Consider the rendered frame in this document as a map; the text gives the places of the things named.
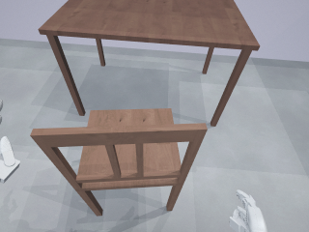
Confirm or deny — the robot right hand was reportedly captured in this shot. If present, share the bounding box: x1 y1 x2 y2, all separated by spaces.
230 189 267 232

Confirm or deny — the chair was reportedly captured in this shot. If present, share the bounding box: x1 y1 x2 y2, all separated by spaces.
30 108 208 217

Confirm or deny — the table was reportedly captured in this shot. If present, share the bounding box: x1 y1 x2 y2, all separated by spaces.
38 0 260 127

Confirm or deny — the robot left hand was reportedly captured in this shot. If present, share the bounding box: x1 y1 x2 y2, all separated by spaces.
0 99 20 184

